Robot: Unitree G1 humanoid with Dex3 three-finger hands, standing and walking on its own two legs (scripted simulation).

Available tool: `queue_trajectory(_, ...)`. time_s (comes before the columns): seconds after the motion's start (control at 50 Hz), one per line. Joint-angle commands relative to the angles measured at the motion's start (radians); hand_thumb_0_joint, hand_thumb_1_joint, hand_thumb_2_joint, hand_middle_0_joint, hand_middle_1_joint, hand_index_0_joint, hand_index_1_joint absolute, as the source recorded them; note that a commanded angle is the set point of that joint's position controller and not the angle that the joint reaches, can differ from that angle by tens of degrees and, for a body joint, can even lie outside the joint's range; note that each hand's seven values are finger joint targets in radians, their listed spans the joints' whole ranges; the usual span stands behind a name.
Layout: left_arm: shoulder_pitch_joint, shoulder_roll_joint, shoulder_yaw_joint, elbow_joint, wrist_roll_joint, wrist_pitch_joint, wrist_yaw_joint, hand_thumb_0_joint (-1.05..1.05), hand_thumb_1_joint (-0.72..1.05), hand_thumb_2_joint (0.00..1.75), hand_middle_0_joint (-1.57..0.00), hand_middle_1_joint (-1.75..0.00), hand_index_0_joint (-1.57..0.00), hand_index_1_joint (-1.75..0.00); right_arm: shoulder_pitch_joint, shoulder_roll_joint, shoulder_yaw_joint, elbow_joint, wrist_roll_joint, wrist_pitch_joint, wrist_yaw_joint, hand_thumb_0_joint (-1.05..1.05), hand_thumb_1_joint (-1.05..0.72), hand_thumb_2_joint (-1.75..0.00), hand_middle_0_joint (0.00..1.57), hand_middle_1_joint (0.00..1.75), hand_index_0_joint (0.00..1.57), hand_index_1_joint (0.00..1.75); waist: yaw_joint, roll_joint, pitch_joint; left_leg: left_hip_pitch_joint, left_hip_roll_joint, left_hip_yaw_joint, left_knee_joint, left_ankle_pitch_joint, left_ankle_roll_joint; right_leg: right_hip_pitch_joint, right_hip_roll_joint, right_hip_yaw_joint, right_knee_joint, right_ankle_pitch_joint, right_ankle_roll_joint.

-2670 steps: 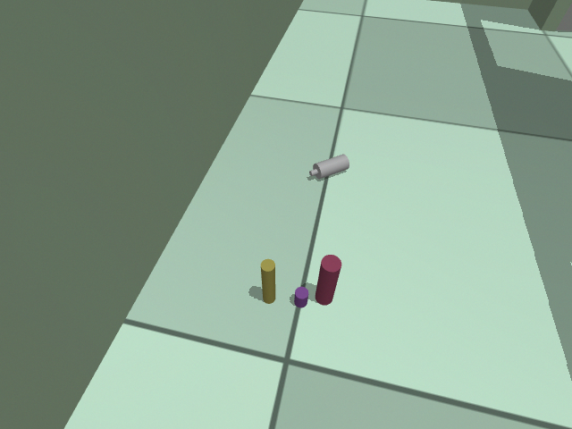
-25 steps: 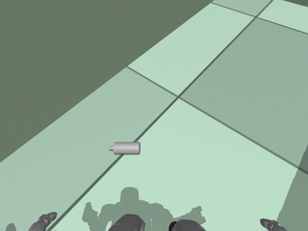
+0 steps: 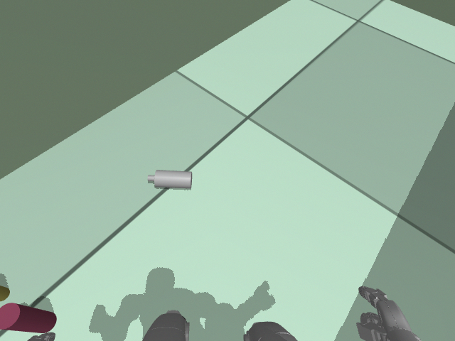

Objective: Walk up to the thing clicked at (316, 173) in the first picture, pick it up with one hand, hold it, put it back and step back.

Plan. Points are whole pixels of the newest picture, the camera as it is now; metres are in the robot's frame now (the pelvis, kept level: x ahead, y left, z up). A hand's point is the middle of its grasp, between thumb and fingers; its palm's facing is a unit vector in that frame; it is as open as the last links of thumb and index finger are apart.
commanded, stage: step back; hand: left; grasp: from above
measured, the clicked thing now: (169, 179) +0.81 +0.24 -0.72
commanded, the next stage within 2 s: stand in 1.66 s
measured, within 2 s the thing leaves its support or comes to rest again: neither
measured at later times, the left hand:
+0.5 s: hand out of the picture -0.05 +0.25 -0.15, palm faces +0.06 -0.92 -0.38, open 7.4 cm
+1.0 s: hand out of the picture -0.24 +0.22 -0.13, palm faces +0.05 -0.91 -0.41, open 7.4 cm
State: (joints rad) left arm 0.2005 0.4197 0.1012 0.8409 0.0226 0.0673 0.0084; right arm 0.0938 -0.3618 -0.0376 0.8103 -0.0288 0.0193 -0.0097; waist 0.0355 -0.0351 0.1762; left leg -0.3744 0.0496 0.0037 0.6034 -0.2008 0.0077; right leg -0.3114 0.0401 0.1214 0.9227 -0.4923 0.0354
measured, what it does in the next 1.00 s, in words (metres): walks backwards: right foot, then left foot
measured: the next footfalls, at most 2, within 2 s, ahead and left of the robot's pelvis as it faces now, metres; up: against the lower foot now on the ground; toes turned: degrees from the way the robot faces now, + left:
right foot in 0.06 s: -0.02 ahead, -0.15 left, +0.00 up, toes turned +3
left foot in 0.40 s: -0.13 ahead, +0.09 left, +0.00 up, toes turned +2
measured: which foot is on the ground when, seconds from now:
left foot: down 0.00-0.10, up 0.12-0.38, down 0.40-0.78, up 0.80-1.00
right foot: up 0.00-0.04, down 0.06-0.42, up 0.44-0.72, down 0.74-1.00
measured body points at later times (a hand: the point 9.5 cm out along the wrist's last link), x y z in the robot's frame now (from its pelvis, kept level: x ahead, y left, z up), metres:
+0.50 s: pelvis -0.18 -0.02 +0.00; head -0.12 +0.00 +0.44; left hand -0.06 +0.30 -0.12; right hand -0.09 -0.32 -0.12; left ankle -0.17 +0.09 -0.73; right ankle -0.12 -0.15 -0.68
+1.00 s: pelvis -0.28 -0.05 +0.00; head -0.27 -0.07 +0.45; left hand -0.24 +0.27 -0.11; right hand -0.21 -0.37 -0.13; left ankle -0.28 +0.09 -0.71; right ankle -0.29 -0.19 -0.73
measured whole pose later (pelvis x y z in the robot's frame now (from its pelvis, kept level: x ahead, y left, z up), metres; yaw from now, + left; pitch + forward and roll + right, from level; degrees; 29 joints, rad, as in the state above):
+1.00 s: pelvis -0.28 -0.05 +0.00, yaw +2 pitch -2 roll +0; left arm 0.25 0.35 0.07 0.96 0.05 -0.01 -0.01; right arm 0.26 -0.41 -0.06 0.98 -0.03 0.03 0.02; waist 0.02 0.05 0.04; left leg -0.31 0.00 -0.07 0.72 -0.44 -0.01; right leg -0.20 -0.02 0.00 0.58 -0.35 0.00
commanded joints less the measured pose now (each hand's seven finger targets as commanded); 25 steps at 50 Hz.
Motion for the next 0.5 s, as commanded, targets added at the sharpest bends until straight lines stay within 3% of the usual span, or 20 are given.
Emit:
queue_trajectory(0.0, 0.094, 0.118, 0.030, -0.036, -0.003, -0.042, 0.001, 0.00, 0.90, 0.90, -0.20, -0.30, -0.20, -0.30, 0.027, -0.300, -0.088, -0.063, 0.001, 0.009, -0.018, 0.00, -0.90, -0.90, 0.20, 0.30, 0.20, 0.30, -0.028, 0.274, -0.288, 0.260, 0.187, -0.196, -0.067, 0.296, 0.200, 0.055, -0.019, -0.105, -0.393, 0.123, -0.022)
queue_trajectory(0.02, 0.149, 0.121, 0.031, -0.005, 0.000, -0.045, 0.001, 0.00, 0.90, 0.90, -0.20, -0.30, -0.20, -0.30, -0.001, -0.297, -0.088, -0.068, 0.008, 0.017, -0.016, 0.00, -0.90, -0.90, 0.20, 0.30, 0.20, 0.30, -0.001, 0.252, -0.308, 0.219, 0.167, -0.177, -0.025, 0.260, 0.171, 0.135, -0.018, -0.125, -0.531, 0.232, -0.043)
queue_trajectory(0.04, 0.148, 0.157, 0.040, 0.002, 0.012, -0.051, 0.001, 0.00, 0.90, 0.90, -0.20, -0.30, -0.20, -0.30, -0.013, -0.266, -0.079, -0.072, 0.017, 0.020, -0.014, 0.00, -0.90, -0.90, 0.20, 0.30, 0.20, 0.30, 0.001, 0.189, -0.298, 0.102, 0.121, -0.157, 0.015, 0.148, 0.115, 0.186, -0.053, -0.053, -0.521, 0.290, -0.067)
queue_trajectory(0.06, 0.124, 0.232, 0.058, -0.019, 0.025, -0.054, -0.001, 0.00, 0.90, 0.90, -0.20, -0.30, -0.20, -0.30, -0.008, -0.227, -0.067, -0.091, 0.023, 0.019, -0.012, 0.00, -0.90, -0.90, 0.20, 0.30, 0.20, 0.30, -0.009, -0.015, -0.266, -0.089, -0.002, -0.110, 0.140, -0.038, 0.047, 0.210, -0.194, 0.196, -0.515, 0.288, -0.125)
queue_trajectory(0.08, 0.053, 0.328, 0.081, -0.054, 0.019, -0.043, -0.005, 0.00, 0.90, 0.90, -0.20, -0.30, -0.20, -0.30, -0.042, -0.196, -0.066, -0.104, 0.027, 0.018, -0.027, 0.00, -0.90, -0.90, 0.20, 0.30, 0.20, 0.30, 0.028, -0.234, -0.203, -0.125, -0.144, -0.065, 0.355, -0.377, -0.007, 0.012, -0.386, 0.375, -0.593, 0.264, -0.284)
queue_trajectory(0.1, -0.045, 0.368, 0.084, -0.096, 0.023, -0.047, 0.002, 0.00, 0.90, 0.90, -0.20, -0.30, -0.20, -0.30, -0.021, -0.239, -0.085, -0.091, 0.022, 0.023, -0.037, 0.00, -0.90, -0.90, 0.20, 0.30, 0.20, 0.30, 0.017, -0.290, -0.133, -0.056, -0.095, -0.150, 0.539, -0.417, -0.019, -0.199, -0.482, 0.482, -0.662, 0.203, -0.354)
queue_trajectory(0.12, -0.098, 0.317, 0.070, -0.109, 0.022, -0.048, 0.006, 0.00, 0.90, 0.90, -0.20, -0.30, -0.20, -0.30, 0.007, -0.262, -0.090, -0.061, 0.023, 0.022, -0.029, 0.00, -0.90, -0.90, 0.20, 0.30, 0.20, 0.30, -0.019, -0.231, -0.094, -0.005, -0.095, -0.183, 0.581, -0.364, -0.007, -0.268, -0.442, 0.396, -0.661, 0.189, -0.319)
queue_trajectory(0.14, -0.129, 0.256, 0.052, -0.123, 0.017, -0.049, 0.007, 0.00, 0.90, 0.90, -0.20, -0.30, -0.20, -0.30, 0.025, -0.258, -0.082, -0.038, 0.027, 0.021, -0.023, 0.00, -0.90, -0.90, 0.20, 0.30, 0.20, 0.30, -0.041, -0.134, -0.085, -0.017, -0.143, -0.175, 0.593, -0.299, -0.002, -0.213, -0.326, 0.218, -0.594, 0.284, -0.269)
queue_trajectory(0.16, -0.154, 0.210, 0.045, -0.120, 0.020, -0.050, 0.012, 0.00, 0.90, 0.90, -0.20, -0.30, -0.20, -0.30, 0.060, -0.230, -0.075, -0.020, 0.033, 0.017, -0.021, 0.00, -0.90, -0.90, 0.20, 0.30, 0.20, 0.30, -0.063, -0.119, -0.090, -0.064, -0.176, -0.164, 0.600, -0.262, -0.004, -0.124, -0.251, 0.110, -0.535, 0.411, -0.229)
queue_trajectory(0.18, -0.145, 0.200, 0.050, -0.118, 0.022, -0.050, 0.013, 0.00, 0.90, 0.90, -0.20, -0.30, -0.20, -0.30, 0.080, -0.205, -0.062, -0.018, 0.034, 0.011, -0.024, 0.00, -0.90, -0.90, 0.20, 0.30, 0.20, 0.30, -0.058, -0.136, -0.120, -0.088, -0.184, -0.144, 0.603, -0.255, -0.009, -0.059, -0.223, 0.058, -0.497, 0.474, -0.208)
queue_trajectory(0.22, -0.063, 0.203, 0.049, -0.117, 0.029, -0.050, 0.017, 0.00, 0.90, 0.90, -0.20, -0.30, -0.20, -0.30, 0.064, -0.199, -0.053, -0.029, 0.026, 0.000, -0.029, 0.00, -0.90, -0.90, 0.20, 0.30, 0.20, 0.30, -0.008, -0.139, -0.156, -0.103, -0.169, -0.118, 0.511, -0.284, -0.021, 0.050, -0.220, 0.066, -0.451, 0.562, -0.219)
queue_trajectory(0.28, -0.018, 0.179, 0.045, -0.122, 0.029, -0.038, 0.030, 0.00, 0.90, 0.90, -0.20, -0.30, -0.20, -0.30, 0.059, -0.173, -0.043, -0.041, 0.018, -0.014, -0.031, 0.00, -0.90, -0.90, 0.20, 0.30, 0.20, 0.30, 0.019, -0.175, -0.205, -0.148, -0.113, -0.067, 0.241, -0.342, -0.028, 0.290, -0.252, 0.073, -0.384, 0.737, -0.230)
queue_trajectory(0.3, -0.014, 0.186, 0.045, -0.125, 0.025, -0.034, 0.030, 0.00, 0.90, 0.90, -0.20, -0.30, -0.20, -0.30, 0.074, -0.171, -0.045, -0.039, 0.011, -0.015, -0.030, 0.00, -0.90, -0.90, 0.20, 0.30, 0.20, 0.30, 0.019, -0.183, -0.222, -0.107, -0.093, -0.043, 0.160, -0.329, -0.024, 0.296, -0.269, 0.079, -0.360, 0.753, -0.228)
queue_trajectory(0.32, -0.043, 0.192, 0.043, -0.138, 0.018, -0.029, 0.032, 0.00, 0.90, 0.90, -0.20, -0.30, -0.20, -0.30, 0.117, -0.172, -0.050, -0.029, 0.006, -0.018, -0.030, 0.00, -0.90, -0.90, 0.20, 0.30, 0.20, 0.30, -0.006, -0.199, -0.241, -0.048, -0.061, -0.038, 0.021, -0.271, -0.009, 0.292, -0.277, 0.089, -0.323, 0.756, -0.217)
queue_trajectory(0.36, -0.060, 0.184, 0.030, -0.147, 0.003, -0.011, 0.024, 0.00, 0.90, 0.90, -0.20, -0.30, -0.20, -0.30, 0.181, -0.182, -0.063, 0.010, 0.004, -0.021, -0.026, 0.00, -0.90, -0.90, 0.20, 0.30, 0.20, 0.30, -0.028, -0.122, -0.257, 0.127, -0.081, -0.003, -0.245, 0.022, 0.001, 0.192, -0.222, 0.035, -0.222, 0.664, -0.165)
queue_trajectory(0.38, -0.048, 0.144, 0.017, -0.155, -0.001, -0.004, 0.020, 0.00, 0.90, 0.90, -0.20, -0.30, -0.20, -0.30, 0.170, -0.224, -0.080, 0.010, -0.010, -0.020, -0.028, 0.00, -0.90, -0.90, 0.20, 0.30, 0.20, 0.30, -0.017, -0.035, -0.267, 0.227, 0.011, -0.152, -0.248, 0.141, 0.030, 0.045, -0.171, 0.020, -0.169, 0.483, -0.119)
queue_trajectory(0.4, -0.019, 0.103, 0.006, -0.160, -0.010, -0.002, 0.017, 0.00, 0.90, 0.90, -0.20, -0.30, -0.20, -0.30, 0.138, -0.325, -0.101, -0.001, -0.020, -0.015, -0.027, 0.00, -0.90, -0.90, 0.20, 0.30, 0.20, 0.30, -0.001, 0.208, -0.261, 0.312, 0.227, -0.435, -0.246, 0.339, 0.122, -0.190, -0.008, -0.078, 0.025, 0.095, -0.066)
queue_trajectory(0.42, -0.082, 0.145, 0.020, -0.163, -0.007, -0.002, 0.034, 0.00, 0.90, 0.90, -0.20, -0.30, -0.20, -0.30, 0.101, -0.407, -0.108, -0.025, -0.014, -0.012, -0.020, 0.00, -0.90, -0.90, 0.20, 0.30, 0.20, 0.30, -0.050, 0.248, -0.236, 0.120, 0.354, -0.514, -0.249, 0.336, 0.267, -0.148, 0.030, -0.009, 0.178, -0.162, -0.050)
queue_trajectory(0.44, -0.110, 0.177, 0.028, -0.153, -0.002, -0.001, 0.039, 0.00, 0.90, 0.90, -0.20, -0.30, -0.20, -0.30, 0.052, -0.411, -0.111, -0.035, -0.013, -0.020, -0.027, 0.00, -0.90, -0.90, 0.20, 0.30, 0.20, 0.30, -0.057, 0.272, -0.188, -0.019, 0.411, -0.596, -0.291, 0.281, 0.322, -0.088, -0.001, 0.064, 0.309, -0.161, -0.047)
queue_trajectory(0.48, -0.081, 0.172, 0.035, -0.119, -0.013, 0.001, 0.024, 0.00, 0.90, 0.90, -0.20, -0.30, -0.20, -0.30, -0.005, -0.300, -0.077, -0.042, -0.021, -0.022, -0.030, 0.00, -0.90, -0.90, 0.20, 0.30, 0.20, 0.30, -0.013, 0.159, -0.189, 0.057, 0.245, -0.321, -0.210, 0.389, 0.253, -0.115, 0.044, 0.096, 0.386, -0.060, -0.049)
